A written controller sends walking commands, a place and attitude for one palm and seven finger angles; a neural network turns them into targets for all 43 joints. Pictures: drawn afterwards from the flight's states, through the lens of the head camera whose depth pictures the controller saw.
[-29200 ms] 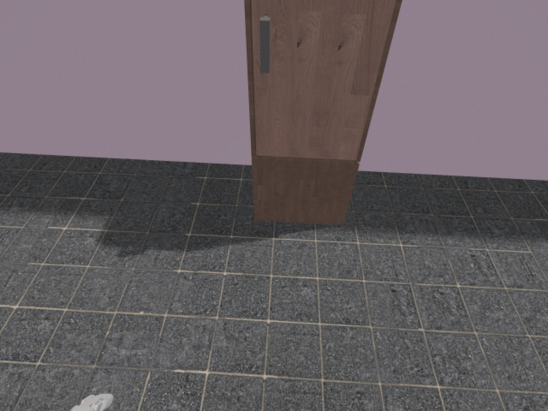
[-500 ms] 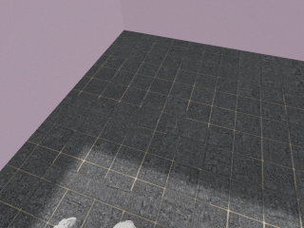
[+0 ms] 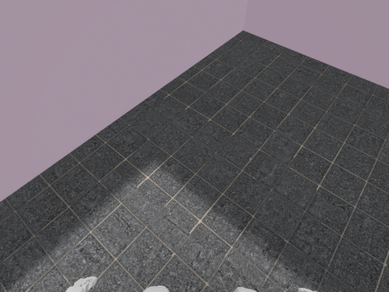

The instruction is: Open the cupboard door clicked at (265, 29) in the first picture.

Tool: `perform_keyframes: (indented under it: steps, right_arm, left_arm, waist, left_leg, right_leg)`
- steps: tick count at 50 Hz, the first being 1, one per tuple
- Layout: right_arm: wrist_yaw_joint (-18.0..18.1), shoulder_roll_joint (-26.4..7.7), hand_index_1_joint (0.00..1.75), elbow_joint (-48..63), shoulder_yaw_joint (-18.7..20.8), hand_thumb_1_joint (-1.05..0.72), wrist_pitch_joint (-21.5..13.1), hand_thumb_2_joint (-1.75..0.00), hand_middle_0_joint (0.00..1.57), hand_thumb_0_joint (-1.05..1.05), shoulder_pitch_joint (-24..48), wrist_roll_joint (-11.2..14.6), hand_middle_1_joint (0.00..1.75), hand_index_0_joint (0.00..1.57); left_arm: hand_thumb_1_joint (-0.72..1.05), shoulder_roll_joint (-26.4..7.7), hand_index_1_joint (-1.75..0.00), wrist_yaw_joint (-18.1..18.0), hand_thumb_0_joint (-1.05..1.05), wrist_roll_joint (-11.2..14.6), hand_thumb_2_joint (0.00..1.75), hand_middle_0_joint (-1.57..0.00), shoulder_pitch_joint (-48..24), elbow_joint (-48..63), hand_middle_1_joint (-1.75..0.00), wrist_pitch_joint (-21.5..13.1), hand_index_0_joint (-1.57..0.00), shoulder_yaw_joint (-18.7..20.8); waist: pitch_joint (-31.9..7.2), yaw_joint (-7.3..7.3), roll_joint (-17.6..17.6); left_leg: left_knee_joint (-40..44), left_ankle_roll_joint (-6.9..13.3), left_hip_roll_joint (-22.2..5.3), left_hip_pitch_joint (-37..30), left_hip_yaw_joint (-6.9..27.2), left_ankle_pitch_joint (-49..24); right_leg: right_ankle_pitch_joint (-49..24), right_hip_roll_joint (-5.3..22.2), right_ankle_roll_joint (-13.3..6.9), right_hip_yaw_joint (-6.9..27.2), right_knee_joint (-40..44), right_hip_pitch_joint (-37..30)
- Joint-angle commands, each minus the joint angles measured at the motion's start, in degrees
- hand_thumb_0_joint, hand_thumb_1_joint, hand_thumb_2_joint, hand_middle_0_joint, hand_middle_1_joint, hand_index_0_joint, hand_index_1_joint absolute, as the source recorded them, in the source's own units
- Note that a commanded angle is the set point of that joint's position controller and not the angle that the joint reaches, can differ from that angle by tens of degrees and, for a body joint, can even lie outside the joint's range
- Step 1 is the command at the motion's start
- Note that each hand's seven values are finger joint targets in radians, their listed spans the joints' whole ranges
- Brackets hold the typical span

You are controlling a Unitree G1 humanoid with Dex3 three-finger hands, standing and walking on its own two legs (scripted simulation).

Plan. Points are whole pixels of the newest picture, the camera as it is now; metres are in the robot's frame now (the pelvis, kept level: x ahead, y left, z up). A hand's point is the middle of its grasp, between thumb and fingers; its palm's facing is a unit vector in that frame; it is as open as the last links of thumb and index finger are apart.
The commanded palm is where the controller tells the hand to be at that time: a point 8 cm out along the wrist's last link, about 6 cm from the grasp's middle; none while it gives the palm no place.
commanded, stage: turn to face it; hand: left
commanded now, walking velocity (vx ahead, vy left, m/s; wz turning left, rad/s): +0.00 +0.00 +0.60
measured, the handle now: out of the picture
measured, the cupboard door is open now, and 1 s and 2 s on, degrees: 47 47 47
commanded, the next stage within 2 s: none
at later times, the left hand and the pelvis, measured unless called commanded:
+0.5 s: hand out of the picture +0.01 +0.22 -0.17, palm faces +0.33 -0.92 -0.22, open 7.4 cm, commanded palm none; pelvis +0.00 +0.00 +0.01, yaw +18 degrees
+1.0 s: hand out of the picture -0.03 +0.17 -0.17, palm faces +0.57 -0.79 -0.21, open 7.4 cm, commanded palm none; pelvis +0.02 -0.03 +0.00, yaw +36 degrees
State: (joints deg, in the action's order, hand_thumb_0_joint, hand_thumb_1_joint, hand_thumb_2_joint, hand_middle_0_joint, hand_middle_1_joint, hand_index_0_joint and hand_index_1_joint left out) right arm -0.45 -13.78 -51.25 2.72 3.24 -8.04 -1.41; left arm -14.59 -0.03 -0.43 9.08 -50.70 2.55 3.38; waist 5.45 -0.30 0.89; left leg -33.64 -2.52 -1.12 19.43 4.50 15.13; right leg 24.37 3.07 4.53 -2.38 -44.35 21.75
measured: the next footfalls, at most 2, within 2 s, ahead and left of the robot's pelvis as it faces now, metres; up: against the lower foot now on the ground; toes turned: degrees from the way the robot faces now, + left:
right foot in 0.02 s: +0.06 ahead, -0.14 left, +0.00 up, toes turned -2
left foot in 0.36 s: +0.02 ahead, +0.11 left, +0.00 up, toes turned +19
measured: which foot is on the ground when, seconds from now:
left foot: down 0.00-0.02, up 0.04-0.34, down 0.36-0.72, up 0.74-1.00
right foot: up 0.00-0.00, down 0.02-0.34, up 0.36-0.70, down 0.72-1.00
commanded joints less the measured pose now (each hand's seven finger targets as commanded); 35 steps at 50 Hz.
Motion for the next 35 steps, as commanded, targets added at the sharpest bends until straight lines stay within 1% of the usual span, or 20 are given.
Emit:
perform_keyframes:
  steps: [1,2,3,4,5,7,10,13,15,16,17,18,19,21,24,29,31,33,34,35]
  right_arm:
    - [0.3,-5.3,0.30,7.6,3.1,-0.90,-1.0,-0.90,0.20,0.00,4.6,1.0,0.30,0.20]
    - [-0.1,-7.8,0.30,7.7,3.4,-0.90,-0.9,-0.90,0.20,0.00,5.4,0.6,0.30,0.20]
    - [-0.7,-6.8,0.30,7.2,3.3,-0.90,-0.7,-0.90,0.20,0.00,3.1,0.4,0.30,0.20]
    - [-0.8,-6.5,0.30,5.5,3.6,-0.90,-0.3,-0.90,0.20,0.00,3.0,0.3,0.30,0.20]
    - [-1.0,-6.2,0.30,4.6,3.6,-0.90,0.1,-0.90,0.20,0.00,2.2,0.4,0.30,0.20]
    - [-1.3,-4.5,0.30,4.6,2.6,-0.90,0.0,-0.90,0.20,0.00,3.2,0.5,0.30,0.20]
    - [-1.5,-2.6,0.30,5.0,1.7,-0.90,-0.6,-0.90,0.20,0.00,6.1,1.0,0.30,0.20]
    - [-1.3,-2.5,0.30,4.9,1.3,-0.90,-1.1,-0.90,0.20,0.00,4.3,1.1,0.30,0.20]
    - [-1.3,-3.9,0.30,4.1,1.7,-0.90,-1.3,-0.90,0.20,0.00,1.2,0.9,0.30,0.20]
    - [-1.1,-6.5,0.30,3.3,2.4,-0.90,-1.7,-0.90,0.20,0.00,-2.7,0.8,0.30,0.20]
    - [-0.6,-12.9,0.30,3.0,4.0,-0.90,-2.1,-0.90,0.20,0.00,-6.1,0.2,0.30,0.20]
    - [0.2,-16.4,0.30,2.0,4.9,-0.90,-1.7,-0.90,0.20,0.00,-10.0,0.1,0.30,0.20]
    - [0.5,-16.6,0.30,1.6,4.7,-0.90,-1.6,-0.90,0.20,0.00,-10.1,-0.2,0.30,0.20]
    - [1.3,-12.7,0.30,2.7,3.8,-0.90,-2.3,-0.90,0.20,0.00,-5.2,-0.2,0.30,0.20]
    - [1.6,-11.0,0.30,2.9,3.1,-0.90,-2.7,-0.90,0.20,0.00,-2.7,0.1,0.30,0.20]
    - [1.3,-11.6,0.30,2.3,3.8,-0.90,-2.2,-0.90,0.20,0.00,-3.6,-0.2,0.30,0.20]
    - [1.1,-11.9,0.30,2.7,4.0,-0.90,-1.7,-0.90,0.20,0.00,-2.3,-0.3,0.30,0.20]
    - [1.0,-11.5,0.30,3.6,4.2,-0.90,-1.3,-0.90,0.20,0.00,0.7,0.1,0.30,0.20]
    - [0.9,-9.9,0.30,4.2,4.0,-0.90,-1.2,-0.90,0.20,0.00,1.6,0.6,0.30,0.20]
    - [0.4,-5.7,0.30,5.4,3.5,-0.90,-1.3,-0.90,0.20,0.00,1.1,1.2,0.30,0.20]
  left_arm:
    - [0.90,-14.2,-0.30,-1.2,0.00,-1.6,0.90,-0.20,10.1,2.4,-0.30,-2.4,-0.20,3.7]
    - [0.90,-14.1,-0.30,-1.5,0.00,-1.0,0.90,-0.20,8.1,3.4,-0.30,-2.3,-0.20,3.2]
    - [0.90,-12.0,-0.30,-1.3,0.00,-0.9,0.90,-0.20,3.0,4.7,-0.30,-2.1,-0.20,2.6]
    - [0.90,-9.7,-0.30,-1.5,0.00,-1.0,0.90,-0.20,1.2,5.4,-0.30,-2.3,-0.20,2.3]
    - [0.90,-8.2,-0.30,-1.7,0.00,-1.0,0.90,-0.20,0.0,5.8,-0.30,-2.2,-0.20,2.0]
    - [0.90,-7.0,-0.30,-1.7,0.00,-1.0,0.90,-0.20,1.4,5.1,-0.30,-2.7,-0.20,1.5]
    - [0.90,-8.9,-0.30,-1.8,0.00,-1.1,0.90,-0.20,6.5,3.3,-0.30,-2.9,-0.20,2.1]
    - [0.90,-10.5,-0.30,-1.6,0.00,-1.2,0.90,-0.20,7.2,2.4,-0.30,-2.9,-0.20,2.8]
    - [0.90,-10.3,-0.30,-1.1,0.00,-0.7,0.90,-0.20,5.8,2.4,-0.30,-2.6,-0.20,2.9]
    - [0.90,-9.2,-0.30,-1.0,0.00,-0.3,0.90,-0.20,4.7,3.1,-0.30,-2.4,-0.20,2.8]
    - [0.90,-5.6,-0.30,-0.6,0.00,0.1,0.90,-0.20,4.5,5.0,-0.30,-1.9,-0.20,2.2]
    - [0.90,-4.2,-0.30,-0.8,0.00,-0.2,0.90,-0.20,0.0,6.9,-0.30,-1.5,-0.20,1.2]
    - [0.90,-5.5,-0.30,-1.0,0.00,-0.4,0.90,-0.20,-1.9,7.7,-0.30,-1.1,-0.20,1.4]
    - [0.90,-4.9,-0.30,-0.9,0.00,-0.8,0.90,-0.20,-2.3,5.5,-0.30,-0.8,-0.20,1.8]
    - [0.90,-4.3,-0.30,-0.4,0.00,-0.5,0.90,-0.20,-0.1,4.0,-0.30,-0.6,-0.20,1.8]
    - [0.90,-3.8,-0.30,-0.4,0.00,-0.2,0.90,-0.20,-1.8,4.6,-0.30,-0.7,-0.20,1.4]
    - [0.90,-3.9,-0.30,-0.6,0.00,0.0,0.90,-0.20,-0.5,4.4,-0.30,-0.9,-0.20,1.4]
    - [0.90,-4.7,-0.30,-0.8,0.00,0.1,0.90,-0.20,4.2,3.2,-0.30,-1.3,-0.20,1.8]
    - [0.90,-6.8,-0.30,-1.1,0.00,-0.2,0.90,-0.20,6.8,2.6,-0.30,-1.9,-0.20,2.5]
    - [0.90,-12.6,-0.30,-1.6,0.00,-1.2,0.90,-0.20,8.4,2.7,-0.30,-2.5,-0.20,3.6]
  waist:
    - [-6.5,-4.31,-21.9]
    - [-6.0,-3.92,-20.8]
    - [-5.3,-0.63,-15.1]
    - [-4.4,0.24,-16.3]
    - [-4.8,1.21,-16.1]
    - [-4.9,0.70,-14.3]
    - [-7.5,-2.19,-11.5]
    - [-9.3,-2.02,-12.7]
    - [-9.3,-0.08,-11.2]
    - [-11.1,2.32,-5.3]
    - [-12.6,4.08,11.5]
    - [-12.4,6.28,15.7]
    - [-11.1,5.92,9.5]
    - [-8.9,3.51,9.6]
    - [-8.3,1.32,8.7]
    - [-8.7,2.15,8.3]
    - [-7.8,1.43,9.2]
    - [-7.4,-1.24,7.5]
    - [-8.1,-2.77,1.9]
    - [-8.4,-3.60,-14.1]
  left_leg:
    - [-17.7,-0.2,5.5,17.6,-4.7,17.1]
    - [-30.6,0.7,1.7,15.3,-1.5,20.3]
    - [-34.6,1.0,0.4,13.0,-1.0,15.8]
    - [-37.8,0.4,-0.1,13.7,-2.5,13.1]
    - [-37.7,-0.3,-1.1,13.2,-3.5,11.5]
    - [-29.9,-1.3,-1.2,11.9,-5.8,11.7]
    - [-15.6,-1.4,0.0,8.8,-9.6,12.0]
    - [-5.3,-0.6,0.8,3.7,-11.2,9.7]
    - [3.9,0.2,0.9,-4.7,-10.9,0.9]
    - [9.2,1.6,-1.8,-12.7,-7.3,-7.1]
    - [11.7,8.5,-16.5,-21.1,13.1,-22.5]
    - [12.6,16.1,-24.1,-21.3,21.5,-37.7]
    - [12.3,17.8,-24.1,-17.5,18.3,-30.5]
    - [13.0,14.0,-16.9,-12.1,15.1,-23.6]
    - [12.7,11.2,-12.1,-11.8,9.5,-25.1]
    - [12.7,11.2,-11.1,-10.0,11.5,-19.1]
    - [12.2,11.0,-10.8,-5.9,13.6,-17.0]
    - [9.1,8.9,-8.5,0.9,13.1,-12.1]
    - [4.6,6.0,-4.8,6.4,11.0,-5.3]
    - [-8.2,1.5,3.1,15.7,1.6,9.0]
  right_leg:
    - [-3.5,21.3,-8.5,24.9,32.7,-17.8]
    - [-4.6,25.3,-12.5,26.3,33.2,-10.5]
    - [-1.0,22.0,-12.9,19.7,32.4,-6.1]
    - [-4.3,18.4,-11.4,17.0,30.8,-5.7]
    - [-11.4,16.7,-10.5,11.3,28.8,-7.2]
    - [-27.3,15.2,-10.5,4.2,25.4,-11.0]
    - [-40.4,15.8,-10.7,1.3,20.9,-19.3]
    - [-42.3,17.3,-10.4,0.0,17.2,-20.3]
    - [-35.2,16.0,-7.0,-3.1,13.2,-14.5]
    - [-28.6,14.9,-4.4,-5.3,6.7,-8.4]
    - [-2.5,7.3,0.4,-8.5,-5.8,6.6]
    - [14.7,3.6,1.3,-3.1,-16.5,13.5]
    - [11.5,4.5,0.3,1.5,-21.2,13.0]
    - [4.4,4.0,0.3,2.9,-22.5,13.0]
    - [-0.6,2.5,0.6,2.7,-18.4,10.0]
    - [1.0,-0.2,0.2,1.2,-4.9,3.4]
    - [0.6,-1.6,-0.3,0.7,1.5,-1.8]
    - [-6.7,-2.3,-0.7,0.0,12.9,-11.6]
    - [-9.0,1.0,-1.5,3.3,22.6,-18.5]
    - [-6.0,15.8,-6.2,19.1,30.8,-23.7]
